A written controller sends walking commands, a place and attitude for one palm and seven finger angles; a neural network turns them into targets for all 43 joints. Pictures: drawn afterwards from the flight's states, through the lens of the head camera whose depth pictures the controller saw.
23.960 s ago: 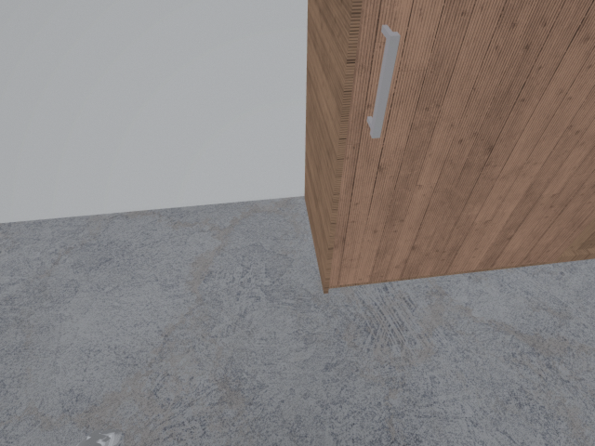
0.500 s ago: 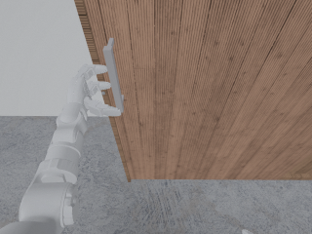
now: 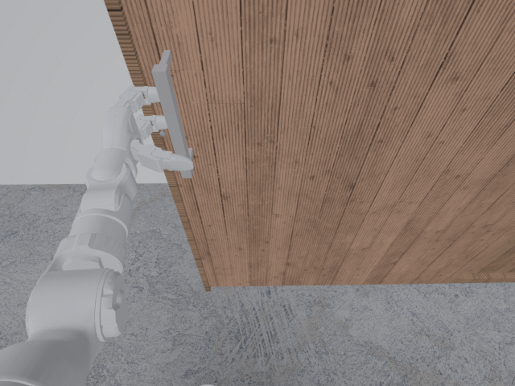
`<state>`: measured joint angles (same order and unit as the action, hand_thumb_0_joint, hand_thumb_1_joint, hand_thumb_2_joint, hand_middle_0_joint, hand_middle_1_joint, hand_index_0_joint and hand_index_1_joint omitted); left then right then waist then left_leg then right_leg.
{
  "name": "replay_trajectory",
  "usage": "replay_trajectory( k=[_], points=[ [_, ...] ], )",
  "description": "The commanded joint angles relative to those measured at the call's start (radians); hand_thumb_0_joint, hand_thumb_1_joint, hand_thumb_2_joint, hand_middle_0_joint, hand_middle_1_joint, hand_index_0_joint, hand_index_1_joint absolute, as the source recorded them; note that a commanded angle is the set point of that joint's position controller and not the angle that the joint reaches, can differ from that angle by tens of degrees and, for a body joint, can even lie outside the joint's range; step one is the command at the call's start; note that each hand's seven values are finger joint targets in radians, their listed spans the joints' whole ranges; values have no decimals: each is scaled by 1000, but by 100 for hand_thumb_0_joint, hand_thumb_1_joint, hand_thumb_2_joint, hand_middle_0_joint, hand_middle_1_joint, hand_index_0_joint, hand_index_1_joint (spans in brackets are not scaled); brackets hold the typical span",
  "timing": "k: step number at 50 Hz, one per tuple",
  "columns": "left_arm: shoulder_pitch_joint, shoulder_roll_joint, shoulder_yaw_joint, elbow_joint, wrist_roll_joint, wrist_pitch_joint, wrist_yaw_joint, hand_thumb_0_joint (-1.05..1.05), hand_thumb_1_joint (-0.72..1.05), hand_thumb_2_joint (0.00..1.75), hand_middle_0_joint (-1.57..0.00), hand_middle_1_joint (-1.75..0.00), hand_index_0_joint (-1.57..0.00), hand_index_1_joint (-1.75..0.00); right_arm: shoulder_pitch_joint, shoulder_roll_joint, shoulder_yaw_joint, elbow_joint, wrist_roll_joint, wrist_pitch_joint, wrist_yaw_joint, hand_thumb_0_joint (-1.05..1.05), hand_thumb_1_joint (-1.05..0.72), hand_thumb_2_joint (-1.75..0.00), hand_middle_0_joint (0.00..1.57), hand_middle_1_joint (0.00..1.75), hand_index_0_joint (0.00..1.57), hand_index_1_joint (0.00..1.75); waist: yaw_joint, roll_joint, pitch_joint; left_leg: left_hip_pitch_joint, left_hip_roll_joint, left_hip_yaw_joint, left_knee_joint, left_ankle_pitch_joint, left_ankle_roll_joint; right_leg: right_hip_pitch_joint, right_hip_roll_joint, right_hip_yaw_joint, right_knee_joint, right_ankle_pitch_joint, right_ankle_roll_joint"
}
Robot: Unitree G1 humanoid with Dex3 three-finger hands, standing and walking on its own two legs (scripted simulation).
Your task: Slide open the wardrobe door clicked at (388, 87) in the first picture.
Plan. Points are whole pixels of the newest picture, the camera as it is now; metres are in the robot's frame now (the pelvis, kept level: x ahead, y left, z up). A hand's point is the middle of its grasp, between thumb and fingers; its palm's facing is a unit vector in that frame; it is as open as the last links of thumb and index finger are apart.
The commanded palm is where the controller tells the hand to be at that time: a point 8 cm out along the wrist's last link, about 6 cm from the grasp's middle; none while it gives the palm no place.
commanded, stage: slide the fingers in behind the handle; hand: left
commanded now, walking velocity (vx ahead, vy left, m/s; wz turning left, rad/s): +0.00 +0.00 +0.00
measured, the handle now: (178, 121) +0.51 +0.12 +0.13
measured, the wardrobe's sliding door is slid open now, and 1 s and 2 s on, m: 0.00 0.00 0.00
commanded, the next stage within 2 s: grip the handle and tug to test in 1.86 s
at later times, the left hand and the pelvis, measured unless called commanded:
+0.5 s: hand (158, 139) +0.46 +0.14 +0.14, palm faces +0.00 -1.00 -0.01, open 13.9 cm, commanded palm +0.43 +0.19 +0.14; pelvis +0.00 +0.01 +0.00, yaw +0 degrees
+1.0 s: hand (173, 140) +0.45 +0.12 +0.14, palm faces -0.01 -1.00 +0.00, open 14.0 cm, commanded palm +0.43 +0.17 +0.14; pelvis +0.00 +0.01 +0.00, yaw +0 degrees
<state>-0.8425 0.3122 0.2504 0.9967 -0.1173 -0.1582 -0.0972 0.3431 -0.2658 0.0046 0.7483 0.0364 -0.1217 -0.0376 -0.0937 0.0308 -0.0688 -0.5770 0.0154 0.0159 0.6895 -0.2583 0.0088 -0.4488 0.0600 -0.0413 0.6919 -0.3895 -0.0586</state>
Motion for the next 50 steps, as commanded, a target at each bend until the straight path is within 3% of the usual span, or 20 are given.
replay_trajectory(
  k=[1,5,9,10,15,17,19,24,25,27,28,29,32,35,37,40,45,48,49,50],
  points=[
    [-521,217,33,-230,-16,-82,2,0,-50,30,-30,-120,-30,-120,41,-138,-49,-96,2,-39,-11,0,-90,-90,20,30,20,30,-14,-44,-359,275,-33,-30,-22,150,32,35,-18,85,-120,419,65],
    [-514,225,36,-219,-13,-77,0,0,-50,30,-30,-120,-30,-120,48,-140,-49,-91,3,-37,-12,0,-90,-90,20,30,20,30,-15,-28,-342,278,-32,-29,-24,151,32,25,-17,82,-123,414,64],
    [-454,230,47,-259,-11,-77,-1,0,-50,30,-30,-120,-30,-120,44,-139,-52,-106,2,-36,-9,0,-90,-90,20,30,20,30,9,1,-380,301,-32,-31,-27,179,29,45,-12,71,-112,424,55],
    [-440,202,29,-263,-13,-75,-1,0,-50,30,-30,-120,-30,-120,41,-136,-51,-109,4,-38,-8,0,-90,-90,20,30,20,30,5,-7,-364,309,-31,-32,-27,181,29,32,-8,65,-113,417,53],
    [-453,201,24,-261,-19,-58,4,0,-50,30,-30,-120,-30,-120,32,-140,-51,-109,6,-34,-11,0,-90,-90,20,30,20,30,-9,-43,-317,286,-29,-30,-35,139,32,12,-9,69,-130,371,59],
    [-432,215,41,-289,-19,-63,9,0,-50,30,-30,-120,-30,-120,31,-142,-52,-115,5,-36,-11,0,-90,-90,20,30,20,30,9,-32,-344,305,-30,-31,-30,154,32,24,-7,67,-123,375,55],
    [-452,183,11,-315,-20,-67,7,0,-50,30,-30,-120,-30,-120,22,-134,-50,-116,6,-39,-12,0,-90,-90,20,30,20,30,-4,-20,-355,327,-27,-32,-29,168,31,16,-7,66,-122,389,56],
    [-419,137,-18,-322,-25,-54,14,0,-50,30,-30,-120,-30,-120,11,-131,-51,-116,8,-42,-10,0,-90,-90,20,30,20,30,1,-6,-346,357,-24,-40,-27,181,25,-11,-2,51,-118,372,49],
    [-440,116,-39,-318,-26,-49,16,0,-50,30,-30,-120,-30,-120,6,-129,-47,-113,9,-42,-10,0,-90,-90,20,30,20,30,-12,-7,-324,355,-24,-41,-28,167,26,-29,-2,48,-123,355,50],
    [-440,135,-19,-302,-23,-43,26,0,-50,30,-30,-120,-30,-120,13,-136,-50,-109,5,-42,-12,0,-90,-90,20,30,20,30,-7,-40,-323,347,-24,-46,-28,166,27,-26,0,45,-120,345,49],
    [-450,149,-5,-303,-24,-43,31,0,-50,30,-30,-120,-30,-120,8,-135,-49,-107,5,-41,-12,0,-90,-90,20,30,20,30,-5,-26,-332,348,-23,-46,-31,167,25,-24,-4,46,-120,347,48],
    [-451,117,-34,-314,-21,-43,32,0,-50,30,-30,-120,-30,-120,2,-129,-47,-112,6,-42,-10,0,-90,-90,20,30,20,30,-7,-8,-330,355,-24,-45,-31,167,24,-29,-4,45,-119,344,47],
    [-437,135,-11,-313,-18,-50,44,0,-50,30,-30,-120,-30,-120,9,-135,-49,-109,1,-44,-9,0,-90,-90,20,30,20,30,-2,-33,-345,367,-21,-51,-27,190,22,-24,0,39,-112,351,45],
    [-397,122,-13,-354,-18,-54,45,0,-50,30,-30,-120,-30,-120,-1,-127,-49,-119,0,-46,-3,0,-90,-90,20,30,20,30,17,1,-388,385,-22,-49,-26,225,17,2,-1,38,-99,389,41],
    [-384,79,-51,-356,-15,-47,45,0,-50,30,-30,-120,-30,-120,-1,-127,-49,-122,1,-44,-2,0,-90,-90,20,30,20,30,8,-26,-362,387,-20,-53,-25,240,18,-8,3,29,-100,386,41],
    [-382,71,-49,-343,-21,-23,57,0,-50,30,-30,-120,-30,-120,-9,-126,-48,-120,3,-40,-1,0,-90,-90,20,30,20,30,4,-46,-313,357,-20,-50,-32,196,20,-20,3,34,-117,363,45],
    [-452,56,-65,-378,-15,-30,81,0,-50,30,-30,-120,-30,-120,-11,-121,-49,-109,-1,-43,-4,0,-90,-90,20,30,20,30,-7,-20,-328,381,-19,-54,-37,178,17,-33,2,34,-122,328,43],
    [-424,52,-65,-393,-8,-42,90,0,-50,30,-30,-120,-30,-120,-14,-120,-50,-112,-2,-43,-3,0,-90,-90,20,30,20,30,6,1,-356,397,-20,-55,-37,198,14,-22,2,30,-112,338,39],
    [-428,17,-92,-391,-9,-41,91,0,-50,30,-30,-120,-30,-120,-15,-115,-48,-111,-4,-46,1,0,-90,-90,20,30,20,30,-1,2,-353,401,-21,-53,-36,204,15,-26,4,30,-113,345,40],
    [-408,50,-59,-367,-9,-37,96,0,-50,30,-30,-120,-30,-120,-8,-120,-51,-107,-5,-46,0,0,-90,-90,20,30,20,30,5,-36,-346,382,-20,-54,-35,191,16,-18,4,32,-117,340,41]
  ],
)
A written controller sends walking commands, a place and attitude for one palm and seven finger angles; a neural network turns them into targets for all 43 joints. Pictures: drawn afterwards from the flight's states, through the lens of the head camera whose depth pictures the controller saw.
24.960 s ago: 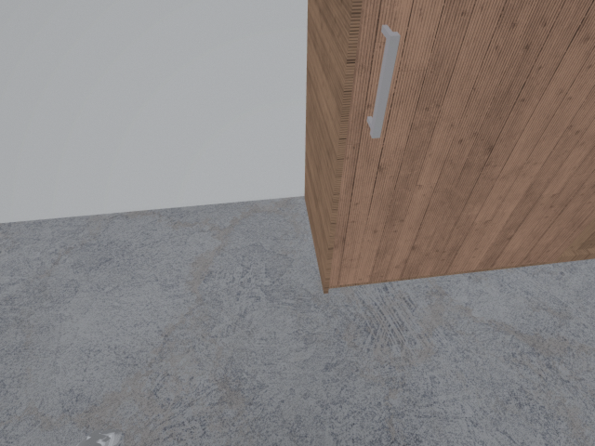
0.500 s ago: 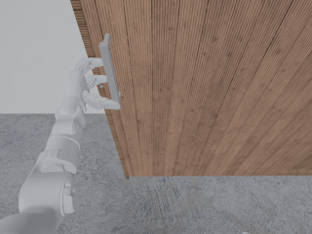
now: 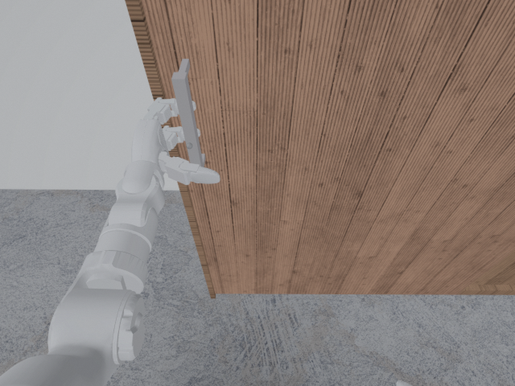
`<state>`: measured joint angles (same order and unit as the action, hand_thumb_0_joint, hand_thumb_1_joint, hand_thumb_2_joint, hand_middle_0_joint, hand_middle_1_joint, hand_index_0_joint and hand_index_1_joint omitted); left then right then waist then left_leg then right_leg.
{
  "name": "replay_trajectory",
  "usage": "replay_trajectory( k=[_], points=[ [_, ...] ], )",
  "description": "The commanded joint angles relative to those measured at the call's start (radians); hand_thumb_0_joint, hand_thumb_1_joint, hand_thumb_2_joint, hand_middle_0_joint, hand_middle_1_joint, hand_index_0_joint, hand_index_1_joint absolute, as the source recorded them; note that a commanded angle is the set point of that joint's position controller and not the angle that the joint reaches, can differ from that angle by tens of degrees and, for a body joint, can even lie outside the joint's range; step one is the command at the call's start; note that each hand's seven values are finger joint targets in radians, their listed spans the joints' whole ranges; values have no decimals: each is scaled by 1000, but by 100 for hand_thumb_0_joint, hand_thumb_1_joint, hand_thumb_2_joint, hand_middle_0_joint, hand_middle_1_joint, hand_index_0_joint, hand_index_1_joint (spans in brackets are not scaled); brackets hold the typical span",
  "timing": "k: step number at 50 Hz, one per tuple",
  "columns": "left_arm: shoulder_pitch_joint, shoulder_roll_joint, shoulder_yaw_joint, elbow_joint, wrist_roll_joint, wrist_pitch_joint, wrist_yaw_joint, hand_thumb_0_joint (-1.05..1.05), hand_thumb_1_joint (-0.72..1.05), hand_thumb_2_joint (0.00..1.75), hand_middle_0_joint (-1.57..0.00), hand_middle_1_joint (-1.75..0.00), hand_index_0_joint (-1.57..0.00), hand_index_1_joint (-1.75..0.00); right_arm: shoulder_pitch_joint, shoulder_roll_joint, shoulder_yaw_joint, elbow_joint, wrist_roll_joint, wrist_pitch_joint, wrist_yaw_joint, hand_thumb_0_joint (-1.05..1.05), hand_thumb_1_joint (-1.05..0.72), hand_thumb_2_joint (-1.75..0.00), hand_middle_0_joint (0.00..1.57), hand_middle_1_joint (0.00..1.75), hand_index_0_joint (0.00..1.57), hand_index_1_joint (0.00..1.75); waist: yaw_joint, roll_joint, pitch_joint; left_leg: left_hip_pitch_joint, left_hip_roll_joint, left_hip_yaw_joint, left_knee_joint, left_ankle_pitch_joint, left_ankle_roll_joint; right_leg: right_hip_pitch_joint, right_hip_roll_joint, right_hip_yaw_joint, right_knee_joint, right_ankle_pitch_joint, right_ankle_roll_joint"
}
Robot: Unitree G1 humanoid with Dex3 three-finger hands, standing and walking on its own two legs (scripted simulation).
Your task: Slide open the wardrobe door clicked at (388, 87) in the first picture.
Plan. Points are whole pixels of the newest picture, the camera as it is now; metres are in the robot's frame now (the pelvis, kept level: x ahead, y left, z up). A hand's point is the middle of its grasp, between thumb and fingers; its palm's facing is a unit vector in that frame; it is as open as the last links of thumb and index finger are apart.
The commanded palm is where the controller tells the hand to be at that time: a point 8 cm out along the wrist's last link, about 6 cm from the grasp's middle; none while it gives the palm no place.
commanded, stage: slide the fingers in behind the handle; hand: left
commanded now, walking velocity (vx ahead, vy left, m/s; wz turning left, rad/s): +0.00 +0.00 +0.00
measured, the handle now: (193, 127) +0.51 +0.11 +0.13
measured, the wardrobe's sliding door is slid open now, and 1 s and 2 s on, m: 0.00 0.00 0.00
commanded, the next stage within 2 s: grip the handle and tug to test in 0.86 s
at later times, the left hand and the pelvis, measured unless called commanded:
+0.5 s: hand (205, 142) +0.47 +0.08 +0.13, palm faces +0.00 -1.00 -0.01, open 13.9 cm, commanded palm +0.43 +0.13 +0.14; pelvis +0.00 -0.01 +0.00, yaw +0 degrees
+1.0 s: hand (204, 144) +0.46 +0.08 +0.14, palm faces -0.01 -1.00 +0.00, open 13.9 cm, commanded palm +0.43 +0.14 +0.14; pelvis +0.01 -0.01 +0.00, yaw +0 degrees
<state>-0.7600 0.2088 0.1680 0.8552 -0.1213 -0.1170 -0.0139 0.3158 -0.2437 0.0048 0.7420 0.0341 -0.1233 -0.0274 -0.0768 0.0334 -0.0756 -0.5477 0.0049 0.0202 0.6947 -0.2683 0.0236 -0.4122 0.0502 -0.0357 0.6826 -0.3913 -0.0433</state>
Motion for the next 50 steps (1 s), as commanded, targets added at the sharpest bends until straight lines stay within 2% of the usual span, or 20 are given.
replay_trajectory(
  k=[1,2,4,7,8,12,15,17,20,22,24,25,27,35,37,38,39,45,48,50],
  points=[
    [-494,155,22,-209,-6,-74,13,0,-50,30,-30,-120,-30,-120,16,-143,-48,-99,-2,-42,-11,0,-90,-90,20,30,20,30,-17,-49,-318,327,-13,-53,-45,181,3,-51,12,31,-113,339,29],
    [-477,187,50,-171,-1,-68,17,0,-50,30,-30,-120,-30,-120,25,-147,-49,-94,-3,-37,-13,0,-90,-90,20,30,20,30,-11,-81,-299,299,-13,-51,-49,164,5,-37,10,33,-119,329,30],
    [-540,143,8,-183,0,-68,18,0,-50,30,-30,-120,-30,-120,15,-138,-44,-98,-2,-38,-11,0,-90,-90,20,30,20,30,-29,-49,-287,294,-17,-46,-50,150,8,-48,6,39,-121,331,32],
    [-560,157,17,-180,9,-81,28,0,-50,30,-30,-120,-30,-120,26,-141,-48,-97,-6,-38,-10,0,-90,-90,20,30,20,30,-24,-20,-319,313,-16,-49,-45,154,5,-53,7,38,-115,319,29],
    [-578,134,-2,-183,7,-88,28,0,-50,30,-30,-120,-30,-120,25,-137,-46,-94,-6,-41,-8,0,-90,-90,20,30,20,30,-35,-25,-320,317,-15,-52,-44,149,4,-64,8,35,-115,313,30],
    [-556,183,44,-130,8,-99,29,0,-50,30,-30,-120,-30,-120,42,-145,-48,-88,-10,-39,-8,0,-90,-90,20,30,20,30,-25,-70,-319,272,-20,-43,-42,145,9,-30,5,46,-113,341,35],
    [-585,141,10,-134,12,-102,30,0,-50,30,-30,-120,-30,-120,43,-137,-49,-88,-9,-42,-2,0,-90,-90,20,30,20,30,-37,-32,-337,295,-20,-42,-31,154,8,-52,5,47,-110,352,37],
    [-559,182,51,-90,7,-100,34,0,-50,30,-30,-120,-30,-120,52,-147,-50,-84,-11,-38,-5,0,-90,-90,20,30,20,30,-32,-94,-313,253,-21,-41,-36,136,13,-31,4,54,-119,349,42],
    [-591,149,22,-133,10,-112,34,0,-50,30,-30,-120,-30,-120,47,-137,-49,-91,-10,-42,1,0,-90,-90,20,30,20,30,-32,-37,-344,273,-24,-36,-34,146,11,-28,3,56,-111,368,40],
    [-566,183,44,-139,18,-119,38,0,-50,30,-30,-120,-30,-120,56,-144,-51,-90,-12,-38,1,0,-90,-90,20,30,20,30,-27,-50,-355,271,-24,-36,-30,167,13,-12,2,57,-104,397,41],
    [-553,167,33,-159,21,-120,35,0,-50,30,-30,-120,-30,-120,53,-138,-53,-94,-10,-39,3,0,-90,-90,20,30,20,30,-20,-35,-370,282,-24,-35,-28,181,11,-5,3,57,-100,420,40],
    [-562,149,20,-168,15,-117,34,0,-50,30,-30,-120,-30,-120,51,-138,-53,-95,-10,-38,4,0,-90,-90,20,30,20,30,-31,-41,-366,286,-26,-33,-26,183,14,-8,3,59,-105,431,44],
    [-534,183,50,-143,11,-106,33,0,-50,30,-30,-120,-30,-120,56,-145,-54,-90,-8,-32,1,0,-90,-90,20,30,20,30,-23,-72,-345,267,-25,-31,-30,178,15,8,1,63,-111,437,48],
    [-538,159,30,-163,8,-97,24,0,-50,30,-30,-120,-30,-120,42,-137,-50,-96,-4,-26,-1,0,-90,-90,20,30,20,30,-26,-71,-328,260,-29,-28,-36,174,15,16,-4,67,-115,459,54],
    [-516,191,57,-150,11,-95,26,0,-50,30,-30,-120,-30,-120,48,-142,-52,-94,-6,-22,-2,0,-90,-90,20,30,20,30,-14,-68,-328,258,-29,-27,-34,180,15,25,-5,71,-115,467,54],
    [-547,167,35,-176,8,-98,24,0,-50,30,-30,-120,-30,-120,41,-138,-49,-99,-7,-23,0,0,-90,-90,20,30,20,30,-26,-54,-342,271,-31,-29,-35,189,16,25,-8,71,-113,484,55],
    [-521,169,43,-182,10,-99,23,0,-50,30,-30,-120,-30,-120,41,-136,-53,-101,-5,-23,0,0,-90,-90,20,30,20,30,-14,-54,-357,282,-29,-29,-33,207,14,33,-4,65,-107,494,50],
    [-472,103,-8,-232,5,-88,24,0,-50,30,-30,-120,-30,-120,22,-131,-55,-115,-2,-21,4,0,-90,-90,20,30,20,30,-14,-38,-363,327,-27,-29,-32,244,12,17,3,51,-103,503,44],
    [-462,143,30,-218,1,-72,31,0,-50,30,-30,-120,-30,-120,22,-138,-53,-112,-3,-15,1,0,-90,-90,20,30,20,30,-9,-88,-330,295,-28,-30,-39,220,15,28,-1,55,-114,496,50],
    [-491,132,15,-246,6,-72,33,0,-41,34,-31,-121,-31,-121,13,-132,-51,-114,-3,-12,0,0,-90,-90,20,30,20,30,-14,-60,-329,306,-28,-29,-42,217,14,23,-1,55,-114,485,47]
  ],
)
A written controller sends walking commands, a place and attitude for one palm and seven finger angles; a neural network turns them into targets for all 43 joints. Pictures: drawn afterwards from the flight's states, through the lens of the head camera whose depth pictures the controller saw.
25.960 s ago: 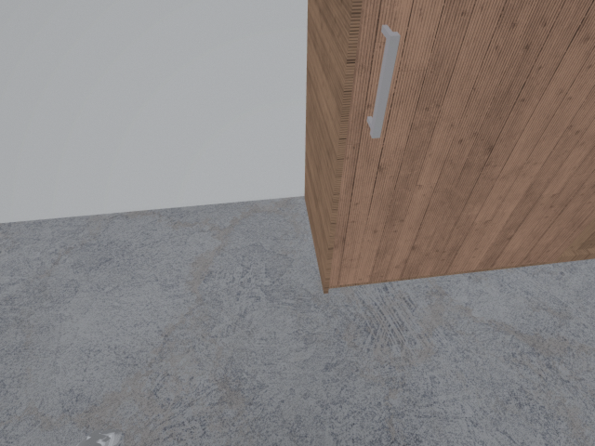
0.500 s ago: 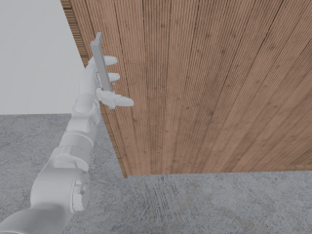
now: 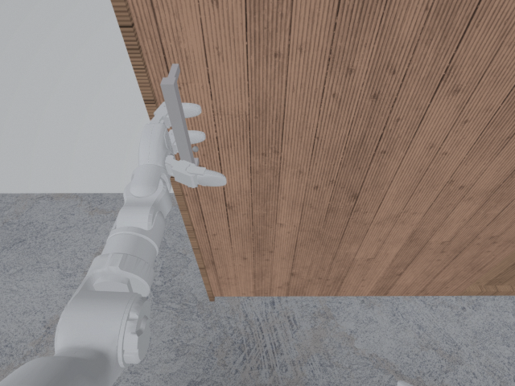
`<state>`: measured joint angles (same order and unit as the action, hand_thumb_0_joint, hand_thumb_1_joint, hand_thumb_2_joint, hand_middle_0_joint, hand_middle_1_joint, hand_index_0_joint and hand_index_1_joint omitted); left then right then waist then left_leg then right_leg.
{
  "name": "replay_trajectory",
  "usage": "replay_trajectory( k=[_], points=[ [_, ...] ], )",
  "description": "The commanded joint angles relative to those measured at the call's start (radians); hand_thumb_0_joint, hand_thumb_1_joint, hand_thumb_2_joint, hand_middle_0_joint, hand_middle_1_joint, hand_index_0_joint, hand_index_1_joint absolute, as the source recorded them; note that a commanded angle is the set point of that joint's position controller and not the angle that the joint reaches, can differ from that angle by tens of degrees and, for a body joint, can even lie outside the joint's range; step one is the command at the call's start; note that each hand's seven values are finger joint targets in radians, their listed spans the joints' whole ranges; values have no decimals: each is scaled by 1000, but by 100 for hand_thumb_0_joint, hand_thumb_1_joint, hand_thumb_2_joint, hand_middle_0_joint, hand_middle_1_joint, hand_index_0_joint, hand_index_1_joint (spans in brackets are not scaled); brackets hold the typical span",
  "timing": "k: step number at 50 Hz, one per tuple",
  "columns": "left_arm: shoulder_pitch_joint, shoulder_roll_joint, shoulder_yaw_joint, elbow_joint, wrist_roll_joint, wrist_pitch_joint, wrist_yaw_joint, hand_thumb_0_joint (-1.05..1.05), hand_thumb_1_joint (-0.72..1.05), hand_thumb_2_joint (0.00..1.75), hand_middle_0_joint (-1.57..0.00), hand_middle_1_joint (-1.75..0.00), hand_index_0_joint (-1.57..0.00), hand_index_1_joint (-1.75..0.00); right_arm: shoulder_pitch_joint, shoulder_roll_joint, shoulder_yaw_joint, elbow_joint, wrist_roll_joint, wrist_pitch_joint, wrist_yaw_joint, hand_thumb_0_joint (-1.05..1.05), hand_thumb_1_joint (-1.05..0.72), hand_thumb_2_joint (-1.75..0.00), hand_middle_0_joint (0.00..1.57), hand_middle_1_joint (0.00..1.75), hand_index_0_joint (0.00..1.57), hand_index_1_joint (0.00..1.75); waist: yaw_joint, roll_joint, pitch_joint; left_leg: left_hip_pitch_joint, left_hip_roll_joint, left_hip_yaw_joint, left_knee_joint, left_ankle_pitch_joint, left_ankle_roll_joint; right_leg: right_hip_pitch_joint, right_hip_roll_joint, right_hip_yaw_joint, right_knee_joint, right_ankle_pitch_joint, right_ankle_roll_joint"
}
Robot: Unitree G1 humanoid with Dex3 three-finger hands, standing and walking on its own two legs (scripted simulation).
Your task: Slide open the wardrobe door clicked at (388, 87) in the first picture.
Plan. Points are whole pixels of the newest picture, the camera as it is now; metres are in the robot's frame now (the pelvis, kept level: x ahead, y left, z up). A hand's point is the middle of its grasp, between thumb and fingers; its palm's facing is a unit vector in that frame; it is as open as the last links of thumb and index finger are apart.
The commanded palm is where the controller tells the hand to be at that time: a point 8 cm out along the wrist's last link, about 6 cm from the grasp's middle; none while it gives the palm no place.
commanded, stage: grip the handle and tug to test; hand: left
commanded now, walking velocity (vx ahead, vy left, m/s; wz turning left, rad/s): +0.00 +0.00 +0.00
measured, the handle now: (184, 132) +0.50 +0.12 +0.13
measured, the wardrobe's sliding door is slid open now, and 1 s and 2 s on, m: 0.00 0.00 0.00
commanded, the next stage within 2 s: tug the door sideways, standing still in 1.38 s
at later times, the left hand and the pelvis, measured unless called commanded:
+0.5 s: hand (193, 150) +0.45 +0.10 +0.14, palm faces +0.00 -1.00 -0.01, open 7.8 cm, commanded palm +0.42 +0.15 +0.14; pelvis -0.01 +0.00 +0.00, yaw +0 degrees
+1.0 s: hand (193, 150) +0.44 +0.10 +0.14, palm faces +0.01 -1.00 -0.01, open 5.5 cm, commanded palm +0.42 +0.14 +0.14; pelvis +0.00 +0.00 +0.00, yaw +0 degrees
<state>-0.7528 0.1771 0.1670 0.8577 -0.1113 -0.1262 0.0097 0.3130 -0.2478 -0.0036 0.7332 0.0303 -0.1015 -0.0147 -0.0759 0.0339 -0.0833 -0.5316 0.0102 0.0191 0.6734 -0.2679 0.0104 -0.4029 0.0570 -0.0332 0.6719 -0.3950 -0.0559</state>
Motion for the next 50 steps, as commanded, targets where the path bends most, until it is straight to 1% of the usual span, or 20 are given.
replay_trajectory(
  k=[1,3,7,13,14,17,19,21,22,23,28,30,32,35,37,40,42,45,48,50],
  points=[
    [-489,151,7,-261,-2,-65,11,0,-36,36,-32,-122,-32,-122,14,-126,-44,-107,1,-34,-13,0,-90,-90,20,30,20,30,-11,-54,-335,301,-32,-29,-20,226,26,15,-7,50,-101,487,56],
    [-483,120,-22,-278,-2,-69,13,0,-27,40,-32,-123,-32,-123,9,-123,-43,-109,1,-37,-12,0,-90,-90,20,30,20,30,-11,-28,-338,326,-31,-34,-19,242,23,3,-3,42,-97,478,50],
    [-511,139,-14,-224,-6,-61,16,0,-8,48,-35,-126,-35,-126,12,-131,-41,-95,2,-33,-18,0,-90,-90,20,30,20,30,-24,-70,-288,300,-27,-39,-27,188,24,-23,-3,41,-114,403,51],
    [-547,115,-28,-212,-4,-74,23,0,20,60,-38,-130,-38,-130,14,-127,-41,-92,-1,-41,-15,0,-90,-90,20,30,20,30,-29,-48,-315,318,-26,-48,-24,189,20,-43,-1,35,-107,381,45],
    [-534,136,-9,-198,-4,-77,23,0,25,62,-38,-131,-38,-131,14,-129,-41,-91,-2,-43,-14,0,-90,-90,20,30,20,30,-19,-51,-312,309,-26,-48,-26,182,19,-39,0,37,-107,376,43],
    [-522,158,9,-192,-5,-86,19,0,39,68,-40,-133,-40,-133,22,-133,-42,-92,-4,-44,-16,0,-90,-90,20,30,20,30,-17,-76,-325,297,-28,-43,-25,186,23,-16,-1,41,-107,392,47],
    [-540,143,-5,-213,-5,-91,15,0,48,72,-41,-134,-41,-134,17,-127,-40,-94,-3,-46,-14,0,-90,-90,20,30,20,30,-20,-41,-337,310,-28,-43,-25,186,20,-23,-1,40,-103,389,45],
    [-521,147,1,-215,-8,-94,14,0,57,76,-42,-135,-42,-135,17,-127,-41,-95,-3,-49,-12,0,-90,-90,20,30,20,30,-16,-36,-332,306,-27,-41,-25,183,20,-22,0,42,-106,388,45],
    [-491,157,9,-201,-6,-92,15,0,62,78,-42,-136,-42,-136,23,-132,-41,-94,-3,-47,-13,0,-90,-90,20,30,20,30,-10,-63,-328,300,-27,-42,-28,183,22,-14,1,39,-108,383,45],
    [-519,151,-1,-212,-8,-93,12,0,67,80,-43,-137,-43,-137,18,-130,-40,-96,-2,-48,-14,0,-90,-90,20,30,20,30,-22,-56,-321,296,-26,-42,-30,177,22,-19,0,40,-109,381,46],
    [-492,137,-8,-225,-6,-87,13,0,90,90,-45,-140,-45,-140,18,-130,-44,-97,1,-51,-11,0,-90,-90,20,30,20,30,-11,-33,-326,312,-26,-43,-27,193,20,-23,3,38,-107,388,43],
    [-507,129,-16,-246,-8,-89,16,0,90,90,-45,-140,-45,-140,21,-130,-46,-96,-1,-52,-10,0,-90,-90,20,30,20,30,-18,-52,-335,318,-25,-43,-29,189,20,-24,4,36,-109,382,44],
    [-487,103,-40,-242,-5,-86,16,0,90,90,-45,-140,-45,-140,19,-129,-45,-99,0,-53,-9,0,-90,-90,20,30,20,30,-18,-32,-319,321,-25,-40,-29,191,20,-31,5,34,-111,375,44],
    [-506,110,-36,-252,-2,-85,18,0,90,90,-45,-140,-45,-140,20,-129,-47,-94,-1,-55,-8,0,-90,-90,20,30,20,30,-23,-37,-323,324,-24,-43,-27,192,20,-40,6,34,-108,377,43],
    [-484,147,-6,-261,1,-89,22,0,90,90,-45,-140,-45,-140,25,-135,-50,-94,-3,-53,-10,0,-90,-90,20,30,20,30,-13,-52,-336,323,-24,-40,-27,202,22,-17,4,37,-108,393,45],
    [-500,103,-46,-261,-1,-82,17,0,90,90,-45,-140,-45,-140,16,-127,-46,-95,-1,-54,-9,0,-90,-90,20,30,20,30,-23,-40,-324,328,-25,-40,-28,202,21,-28,5,36,-110,398,45],
    [-493,129,-22,-252,1,-78,21,0,90,90,-45,-140,-45,-140,24,-132,-48,-91,-3,-51,-11,0,-90,-90,20,30,20,30,-19,-48,-321,329,-24,-42,-24,211,22,-28,4,33,-109,398,45],
    [-501,110,-39,-248,-1,-73,16,0,90,90,-45,-140,-45,-140,14,-126,-44,-93,0,-50,-11,0,-90,-90,20,30,20,30,-26,-53,-307,315,-27,-39,-25,202,23,-26,1,39,-112,412,48],
    [-493,82,-61,-263,1,-74,18,0,90,90,-45,-140,-45,-140,12,-124,-45,-96,-1,-52,-9,0,-90,-90,20,30,20,30,-22,-17,-328,346,-26,-44,-23,225,20,-36,2,33,-105,411,43],
    [-488,88,-55,-246,-1,-67,18,0,90,90,-45,-140,-45,-140,13,-126,-45,-95,0,-52,-8,0,-90,-90,20,30,20,30,-22,-48,-313,326,-26,-44,-22,207,21,-37,2,35,-109,404,45]
  ],
)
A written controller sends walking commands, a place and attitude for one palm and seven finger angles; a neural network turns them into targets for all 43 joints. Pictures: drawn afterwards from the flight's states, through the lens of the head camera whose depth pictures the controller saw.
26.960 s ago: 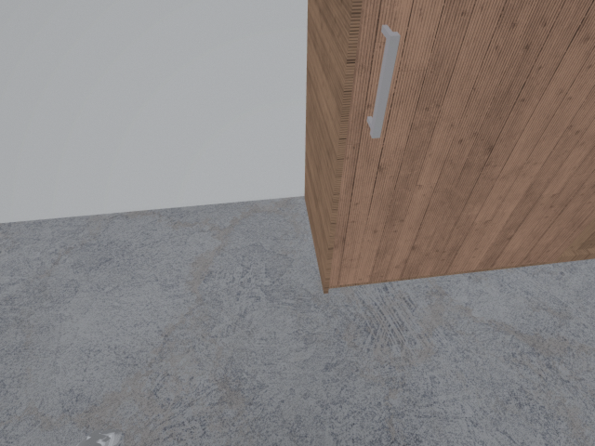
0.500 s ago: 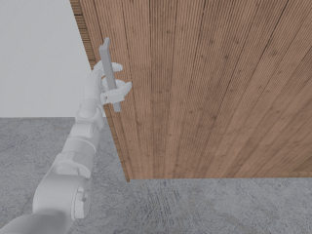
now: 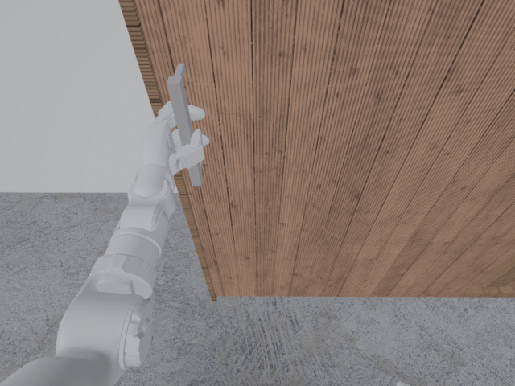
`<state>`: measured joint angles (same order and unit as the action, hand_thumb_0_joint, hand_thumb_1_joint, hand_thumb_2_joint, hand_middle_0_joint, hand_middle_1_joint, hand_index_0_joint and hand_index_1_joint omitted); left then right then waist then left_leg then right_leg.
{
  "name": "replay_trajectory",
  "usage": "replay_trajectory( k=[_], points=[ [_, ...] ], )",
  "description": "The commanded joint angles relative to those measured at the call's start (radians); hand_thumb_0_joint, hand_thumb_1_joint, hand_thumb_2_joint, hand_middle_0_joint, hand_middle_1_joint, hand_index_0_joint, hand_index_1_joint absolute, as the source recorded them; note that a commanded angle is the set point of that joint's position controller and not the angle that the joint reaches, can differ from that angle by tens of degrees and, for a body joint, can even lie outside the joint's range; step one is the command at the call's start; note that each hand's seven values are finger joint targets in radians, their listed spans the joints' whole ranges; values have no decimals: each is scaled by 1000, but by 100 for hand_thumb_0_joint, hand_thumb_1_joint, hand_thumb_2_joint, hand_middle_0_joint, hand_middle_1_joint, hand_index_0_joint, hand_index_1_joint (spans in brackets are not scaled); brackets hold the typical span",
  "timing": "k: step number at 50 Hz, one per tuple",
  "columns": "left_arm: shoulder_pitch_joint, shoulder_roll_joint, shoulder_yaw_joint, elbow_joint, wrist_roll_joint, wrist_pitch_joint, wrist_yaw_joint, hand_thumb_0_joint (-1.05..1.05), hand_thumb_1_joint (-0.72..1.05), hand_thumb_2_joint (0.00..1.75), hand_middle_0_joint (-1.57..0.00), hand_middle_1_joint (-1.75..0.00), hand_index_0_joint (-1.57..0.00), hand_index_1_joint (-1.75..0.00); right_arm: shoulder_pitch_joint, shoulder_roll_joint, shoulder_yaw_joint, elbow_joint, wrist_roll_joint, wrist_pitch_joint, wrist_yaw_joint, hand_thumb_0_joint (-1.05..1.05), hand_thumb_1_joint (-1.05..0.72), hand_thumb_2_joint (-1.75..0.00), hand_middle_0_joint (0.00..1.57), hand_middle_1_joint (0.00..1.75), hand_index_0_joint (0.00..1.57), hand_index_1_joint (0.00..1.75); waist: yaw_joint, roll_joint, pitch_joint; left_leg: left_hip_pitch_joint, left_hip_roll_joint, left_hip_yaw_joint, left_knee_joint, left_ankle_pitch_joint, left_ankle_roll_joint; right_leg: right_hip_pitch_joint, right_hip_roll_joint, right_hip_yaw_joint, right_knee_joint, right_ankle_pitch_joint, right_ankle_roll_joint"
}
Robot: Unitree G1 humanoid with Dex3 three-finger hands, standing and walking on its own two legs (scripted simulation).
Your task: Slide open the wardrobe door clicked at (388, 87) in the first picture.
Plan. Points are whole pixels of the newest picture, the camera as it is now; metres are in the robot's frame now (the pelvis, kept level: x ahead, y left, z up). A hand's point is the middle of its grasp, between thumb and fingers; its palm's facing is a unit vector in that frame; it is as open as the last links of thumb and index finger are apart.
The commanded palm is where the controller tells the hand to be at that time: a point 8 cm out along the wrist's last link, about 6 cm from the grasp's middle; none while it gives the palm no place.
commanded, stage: grip the handle and tug to test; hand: left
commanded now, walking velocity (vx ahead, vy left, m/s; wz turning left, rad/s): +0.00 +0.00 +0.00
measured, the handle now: (189, 131) +0.51 +0.11 +0.13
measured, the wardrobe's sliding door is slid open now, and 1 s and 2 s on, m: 0.00 0.00 0.00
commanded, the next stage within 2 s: tug the door sideways, standing still in 0.38 s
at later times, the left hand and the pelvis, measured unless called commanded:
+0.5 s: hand (198, 149) +0.45 +0.09 +0.14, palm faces -0.02 -1.00 +0.00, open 5.5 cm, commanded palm +0.41 +0.14 +0.14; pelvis +0.02 +0.00 +0.01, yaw -1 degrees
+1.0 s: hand (200, 148) +0.45 +0.09 +0.14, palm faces +0.05 -1.00 -0.04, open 5.6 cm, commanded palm +0.42 +0.08 +0.14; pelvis +0.00 +0.00 +0.00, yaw +2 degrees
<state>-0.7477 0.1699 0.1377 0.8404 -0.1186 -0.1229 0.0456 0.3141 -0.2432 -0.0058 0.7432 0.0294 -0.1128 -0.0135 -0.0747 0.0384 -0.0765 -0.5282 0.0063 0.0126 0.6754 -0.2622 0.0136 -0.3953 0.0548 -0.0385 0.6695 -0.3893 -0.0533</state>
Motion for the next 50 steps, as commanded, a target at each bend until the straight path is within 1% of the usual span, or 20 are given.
replay_trajectory(
  k=[1,3,6,7,9,12,15,17,18,20,21,22,24,27,29,32,35,38,45,50],
  points=[
    [-501,91,-32,-244,8,-72,-19,0,90,90,-45,-140,-45,-140,13,-131,-44,-106,0,-40,-9,0,-90,-90,20,30,20,30,-29,-63,-327,325,-23,-37,-25,207,19,-38,4,40,-106,410,44],
    [-443,115,-4,-254,6,-69,-21,0,90,90,-45,-140,-45,-140,11,-134,-46,-115,0,-39,-9,0,-90,-90,20,30,20,30,-8,-66,-361,334,-23,-37,-26,234,18,-10,3,39,-98,438,42],
    [-422,73,-36,-276,1,-55,-29,0,90,90,-45,-140,-45,-140,-1,-125,-42,-125,3,-35,-7,0,-90,-90,20,30,20,30,-9,-66,-335,324,-27,-31,-26,235,20,-3,3,41,-103,458,45],
    [-387,101,-12,-270,2,-51,-28,0,90,90,-45,-140,-45,-140,0,-130,-44,-126,3,-32,-8,0,-90,-90,20,30,20,30,0,-70,-332,320,-26,-30,-26,240,21,7,2,42,-103,462,46],
    [-381,103,-11,-301,-2,-40,-31,0,90,90,-45,-140,-45,-140,-9,-128,-42,-135,5,-28,-8,0,-90,-90,20,30,20,30,4,-64,-336,315,-28,-27,-30,239,21,21,0,46,-106,478,47],
    [-308,141,29,-302,-4,-19,-36,0,90,90,-45,-140,-45,-140,-11,-133,-42,-143,4,-17,-12,0,-90,-90,20,30,20,30,21,-99,-329,290,-31,-19,-35,247,24,68,-6,53,-109,529,56],
    [-249,97,1,-360,-12,2,-48,0,90,90,-45,-140,-45,-140,-31,-121,-39,-162,9,-11,-10,0,-90,-90,20,30,20,30,27,-78,-330,302,-31,-13,-40,275,22,87,-8,49,-107,579,57],
    [-199,141,37,-380,-9,15,-45,0,90,90,-45,-140,-45,-140,-31,-130,-42,-167,8,-2,-13,0,-90,-90,20,30,20,30,43,-83,-336,297,-31,-10,-44,288,22,118,-12,52,-106,607,62],
    [-183,104,13,-404,-11,22,-48,0,90,90,-45,-140,-45,-140,-40,-122,-40,-175,9,-2,-11,0,-90,-90,20,30,20,30,37,-69,-331,305,-32,-6,-46,298,23,114,-13,52,-107,627,63],
    [-171,90,1,-424,-15,37,-49,0,90,90,-45,-140,-45,-140,-46,-120,-40,-178,12,2,-10,0,-90,-90,20,30,20,30,36,-78,-308,309,-29,-7,-47,295,21,104,-10,50,-114,615,63],
    [-181,106,14,-432,-14,44,-46,0,90,90,-45,-140,-45,-140,-42,-123,-42,-174,11,6,-13,0,-90,-90,20,30,20,30,30,-100,-313,310,-28,-7,-46,295,21,106,-11,51,-115,627,66],
    [-170,127,32,-431,-10,50,-42,0,90,90,-45,-140,-45,-140,-39,-129,-44,-176,9,11,-15,0,-90,-90,20,30,20,30,38,-98,-313,314,-29,-6,-47,313,22,121,-13,52,-113,646,68],
    [-137,113,28,-501,-11,55,-40,0,90,90,-45,-140,-45,-140,-48,-121,-45,-185,8,12,-13,0,-90,-90,20,30,20,30,50,-73,-363,343,-29,-4,-46,361,20,148,-15,51,-102,702,65],
    [-312,62,-40,-459,-4,76,-29,0,90,90,-45,-140,-45,-140,-36,-121,-43,-155,9,21,-18,0,-90,-90,20,30,20,30,-10,-77,-280,350,-26,-11,-34,353,22,77,-10,46,-115,658,66],
    [-398,47,-48,-427,5,74,-9,0,90,90,-45,-140,-45,-140,-28,-119,-47,-134,5,20,-20,0,-90,-90,20,30,20,30,-23,-53,-286,366,-24,-20,-28,345,19,33,-6,44,-114,607,58],
    [-430,-8,-89,-405,12,59,5,0,90,90,-45,-140,-45,-140,-14,-118,-50,-120,-1,14,-16,0,-90,-90,20,30,20,30,-30,-30,-324,411,-23,-33,-16,372,16,4,-4,36,-106,569,50],
    [-461,-60,-133,-357,12,44,10,0,90,90,-45,-140,-45,-140,-11,-115,-49,-107,-3,5,-11,0,-90,-90,20,30,20,30,-40,-61,-328,418,-20,-49,-13,354,12,-33,0,27,-102,522,46],
    [-517,-93,-167,-348,16,16,15,0,90,90,-45,-140,-45,-140,-7,-114,-50,-100,-5,-7,-7,0,-90,-90,20,30,20,30,-52,-45,-348,444,-15,-64,-11,342,8,-67,3,19,-97,467,40],
    [-600,-177,-247,-268,18,-23,26,0,90,90,-45,-140,-45,-140,0,-110,-45,-83,-7,-40,4,0,-90,-90,20,30,20,30,-72,-29,-318,429,-12,-85,-13,232,3,-139,8,11,-100,335,33],
    [-655,-231,-300,-259,15,-47,38,0,90,90,-45,-140,-45,-140,11,-106,-43,-67,-10,-68,11,0,-90,-90,20,30,20,30,-82,-19,-333,438,-7,-101,-16,203,-2,-169,11,2,-92,284,29]
  ],
)
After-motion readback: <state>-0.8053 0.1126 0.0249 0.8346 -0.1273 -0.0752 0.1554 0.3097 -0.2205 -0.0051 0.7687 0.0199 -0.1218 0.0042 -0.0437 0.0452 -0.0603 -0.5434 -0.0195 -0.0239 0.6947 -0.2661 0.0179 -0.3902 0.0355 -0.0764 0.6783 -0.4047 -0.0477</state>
